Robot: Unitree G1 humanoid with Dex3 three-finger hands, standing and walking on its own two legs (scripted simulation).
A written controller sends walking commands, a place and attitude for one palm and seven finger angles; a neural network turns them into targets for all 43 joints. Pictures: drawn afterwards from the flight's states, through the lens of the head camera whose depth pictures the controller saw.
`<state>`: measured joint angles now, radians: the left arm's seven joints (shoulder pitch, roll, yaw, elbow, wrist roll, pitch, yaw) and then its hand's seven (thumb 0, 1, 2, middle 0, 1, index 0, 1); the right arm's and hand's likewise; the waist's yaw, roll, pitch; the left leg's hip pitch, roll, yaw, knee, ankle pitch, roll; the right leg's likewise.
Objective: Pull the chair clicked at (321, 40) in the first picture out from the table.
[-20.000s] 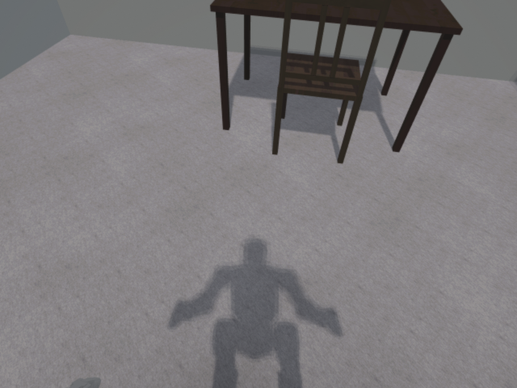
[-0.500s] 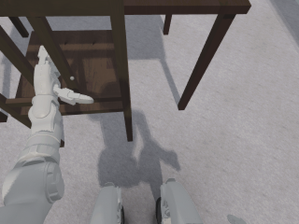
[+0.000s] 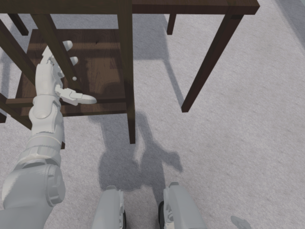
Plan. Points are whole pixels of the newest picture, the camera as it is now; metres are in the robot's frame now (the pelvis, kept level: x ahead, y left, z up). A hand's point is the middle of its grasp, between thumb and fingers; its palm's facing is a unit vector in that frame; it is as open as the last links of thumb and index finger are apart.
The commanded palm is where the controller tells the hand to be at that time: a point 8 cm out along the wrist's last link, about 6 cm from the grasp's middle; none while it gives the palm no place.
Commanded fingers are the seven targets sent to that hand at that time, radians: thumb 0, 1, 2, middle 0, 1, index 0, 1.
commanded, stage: hook a spindle and tug to test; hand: left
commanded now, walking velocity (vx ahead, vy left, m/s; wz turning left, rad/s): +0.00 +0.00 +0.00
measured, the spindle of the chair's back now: (27, 67) +0.51 +0.29 +0.05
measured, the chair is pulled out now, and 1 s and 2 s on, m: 0.00 0.02 0.14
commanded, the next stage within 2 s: step backward, pulling the chair out in 1.10 s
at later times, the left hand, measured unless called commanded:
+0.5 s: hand (75, 78) +0.49 +0.18 +0.04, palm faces +0.08 -1.00 -0.03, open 5.5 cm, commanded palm +0.45 +0.22 +0.04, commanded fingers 0.00 0.90 0.90 -0.50 -1.45 -0.50 -1.45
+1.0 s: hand (76, 86) +0.46 +0.17 +0.04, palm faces +0.08 -1.00 -0.03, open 5.6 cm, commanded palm +0.43 +0.21 +0.04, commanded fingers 0.00 0.90 0.90 -0.50 -1.45 -0.50 -1.45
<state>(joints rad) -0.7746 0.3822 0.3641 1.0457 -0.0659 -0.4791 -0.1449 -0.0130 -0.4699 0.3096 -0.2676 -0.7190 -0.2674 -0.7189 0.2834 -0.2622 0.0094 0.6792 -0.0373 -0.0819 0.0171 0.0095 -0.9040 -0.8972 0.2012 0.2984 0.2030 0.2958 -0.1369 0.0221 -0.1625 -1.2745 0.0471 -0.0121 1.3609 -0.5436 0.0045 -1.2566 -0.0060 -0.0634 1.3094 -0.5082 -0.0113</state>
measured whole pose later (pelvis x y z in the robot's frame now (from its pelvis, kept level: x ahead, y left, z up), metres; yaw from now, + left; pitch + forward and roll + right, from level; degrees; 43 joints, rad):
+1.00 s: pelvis +0.02 -0.01 +0.01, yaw +0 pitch +25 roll -2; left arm -0.57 0.30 0.31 0.85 -0.11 -0.46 -0.12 0.01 0.69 0.78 -0.42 -1.41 -0.39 -1.45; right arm 0.27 -0.25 -0.01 0.66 -0.02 -0.07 0.02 0.01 -0.90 -0.90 0.20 0.30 0.20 0.30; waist -0.10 0.02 -0.17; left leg -1.18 0.05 0.00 1.30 -0.56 -0.01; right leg -1.17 0.00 -0.05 1.27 -0.53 -0.02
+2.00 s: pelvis -0.02 -0.01 +0.11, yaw -1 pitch +9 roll -1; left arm -0.53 0.19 0.06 1.07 -0.07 -0.23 0.10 0.02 0.65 0.74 -0.30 -1.12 -0.50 -1.45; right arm 0.21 -0.21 0.01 0.73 0.06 0.07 -0.12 0.01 -0.90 -0.90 0.20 0.30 0.20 0.30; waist -0.09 0.03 0.03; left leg -0.61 0.05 0.04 0.68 -0.22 -0.01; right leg -0.61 0.02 -0.02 0.63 -0.18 -0.01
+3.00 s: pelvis -0.05 -0.02 +0.11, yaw +0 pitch +5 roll +0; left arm -0.54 0.16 0.00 1.10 -0.07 -0.23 0.13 0.02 0.62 0.77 -0.31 -1.15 -0.50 -1.45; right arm 0.19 -0.24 0.01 0.76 0.06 -0.02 -0.14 0.01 -0.90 -0.90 0.20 0.30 0.20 0.30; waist -0.07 0.03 0.07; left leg -0.58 0.04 0.02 0.69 -0.20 -0.02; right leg -0.58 0.01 -0.04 0.67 -0.18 -0.03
